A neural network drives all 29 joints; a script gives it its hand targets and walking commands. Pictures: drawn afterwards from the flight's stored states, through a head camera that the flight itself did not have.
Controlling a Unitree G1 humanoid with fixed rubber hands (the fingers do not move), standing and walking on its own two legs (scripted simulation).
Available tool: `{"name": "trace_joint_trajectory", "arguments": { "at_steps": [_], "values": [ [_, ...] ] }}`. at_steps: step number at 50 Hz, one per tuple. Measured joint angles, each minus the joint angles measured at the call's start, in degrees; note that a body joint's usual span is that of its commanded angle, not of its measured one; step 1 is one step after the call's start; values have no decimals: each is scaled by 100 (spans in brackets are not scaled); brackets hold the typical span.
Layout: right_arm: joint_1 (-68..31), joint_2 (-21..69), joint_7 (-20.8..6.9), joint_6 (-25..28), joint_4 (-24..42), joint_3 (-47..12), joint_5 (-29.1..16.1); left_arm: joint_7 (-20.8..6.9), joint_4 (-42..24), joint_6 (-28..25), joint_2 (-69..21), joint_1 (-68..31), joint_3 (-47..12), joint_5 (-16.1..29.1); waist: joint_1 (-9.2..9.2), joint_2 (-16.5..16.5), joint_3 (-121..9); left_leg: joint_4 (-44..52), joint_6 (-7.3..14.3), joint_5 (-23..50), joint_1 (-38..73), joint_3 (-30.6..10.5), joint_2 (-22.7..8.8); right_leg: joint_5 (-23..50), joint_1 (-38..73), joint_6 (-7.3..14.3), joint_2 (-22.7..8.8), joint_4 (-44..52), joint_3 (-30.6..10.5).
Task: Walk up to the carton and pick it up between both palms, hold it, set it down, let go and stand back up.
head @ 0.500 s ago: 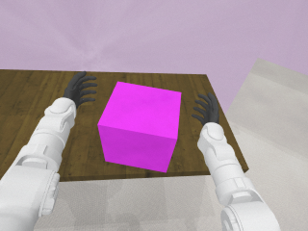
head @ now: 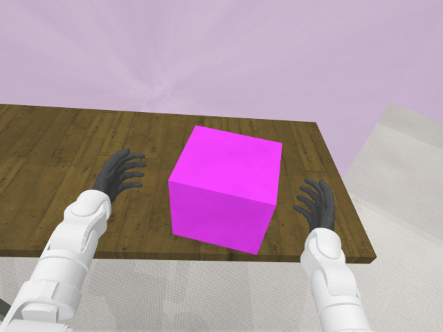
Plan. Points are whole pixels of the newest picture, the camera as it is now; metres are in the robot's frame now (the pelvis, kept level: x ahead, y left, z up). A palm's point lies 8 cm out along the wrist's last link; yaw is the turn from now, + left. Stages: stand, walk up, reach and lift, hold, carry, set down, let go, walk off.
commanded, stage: set down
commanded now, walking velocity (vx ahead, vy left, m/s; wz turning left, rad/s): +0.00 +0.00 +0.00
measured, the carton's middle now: (226, 189) +0.44 -0.03 +0.01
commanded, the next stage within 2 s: let go in 1.98 s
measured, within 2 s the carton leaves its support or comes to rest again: neither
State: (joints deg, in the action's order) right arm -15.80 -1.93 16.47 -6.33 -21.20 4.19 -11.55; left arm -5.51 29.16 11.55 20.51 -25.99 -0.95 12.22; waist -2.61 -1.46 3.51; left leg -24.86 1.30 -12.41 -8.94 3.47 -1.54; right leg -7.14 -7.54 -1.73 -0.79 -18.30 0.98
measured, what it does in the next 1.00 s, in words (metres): stands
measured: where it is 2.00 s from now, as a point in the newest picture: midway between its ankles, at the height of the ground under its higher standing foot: outside the picture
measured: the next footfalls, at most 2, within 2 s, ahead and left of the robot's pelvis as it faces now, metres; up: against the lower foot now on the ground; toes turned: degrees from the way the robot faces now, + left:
none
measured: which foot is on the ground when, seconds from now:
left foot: down 0.00-1.00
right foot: down 0.00-1.00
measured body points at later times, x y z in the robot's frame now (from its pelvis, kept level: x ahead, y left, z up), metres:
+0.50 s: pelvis +0.01 -0.01 +0.00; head +0.01 +0.01 +0.45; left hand +0.31 +0.21 +0.05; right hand +0.27 -0.19 +0.04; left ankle +0.02 +0.10 -0.74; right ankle +0.03 -0.14 -0.74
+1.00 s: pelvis +0.04 -0.01 +0.00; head +0.05 +0.01 +0.45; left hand +0.25 +0.23 +0.02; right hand +0.23 -0.19 +0.00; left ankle +0.02 +0.10 -0.74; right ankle +0.03 -0.14 -0.74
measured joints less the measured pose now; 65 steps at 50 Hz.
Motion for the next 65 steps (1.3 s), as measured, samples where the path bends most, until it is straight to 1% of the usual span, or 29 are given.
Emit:
{"name": "trace_joint_trajectory", "arguments": {
  "at_steps": [4,8,19,26,31,39,43,52,57,62,65],
  "values": [
    [323,-3,-58,-12,250,-43,75,27,-169,-125,-26,320,-64,41,62,24,31,-16,16,-30,80,35,17,-53,35,-12,-17,-84,-37],
    [567,8,-64,-5,450,-140,141,23,-343,-196,-36,577,-103,87,84,32,33,-39,15,-64,137,34,21,-104,79,-14,-21,-136,-40],
    [1630,112,17,136,1225,-381,115,-75,-1270,-233,-131,1595,43,-53,238,25,173,33,-28,-125,447,32,-10,-178,366,16,15,-95,-46],
    [2280,124,47,175,1794,-496,148,-93,-1821,-384,-52,2283,41,12,324,9,262,15,-56,-179,502,-17,-17,-275,416,40,23,-160,-4],
    [2771,198,90,306,2046,-617,164,-176,-2228,-532,14,2831,77,-3,357,2,351,32,-80,-221,600,-55,-31,-322,531,58,41,-131,27],
    [3568,253,72,702,2314,-649,243,-226,-2737,-914,149,3712,55,51,446,40,399,-47,-102,-334,596,-71,-60,-427,533,71,71,-195,29],
    [3702,238,42,830,2301,-649,254,-255,-2747,-1076,291,3900,39,115,475,41,408,-93,-104,-382,580,-78,-59,-490,506,73,71,-266,28],
    [3906,174,-145,1254,1792,-711,351,-265,-2740,-1193,185,4303,41,-86,507,115,435,-68,-114,-449,704,-71,-86,-503,658,72,105,-158,2],
    [3932,104,-256,1466,1468,-683,399,-248,-2622,-1192,100,4435,6,-172,523,146,467,-42,-120,-459,789,-66,-95,-504,744,74,117,-123,-11],
    [3853,-11,-418,1517,1121,-648,466,-187,-2370,-1118,-10,4435,10,-297,558,155,464,27,-128,-429,865,-61,-92,-490,803,82,118,-85,-22],
    [3769,-63,-492,1510,969,-589,513,-150,-2215,-1088,-73,4432,-26,-306,547,157,431,75,-130,-402,894,-68,-82,-479,825,85,111,-61,-17]
  ]
}}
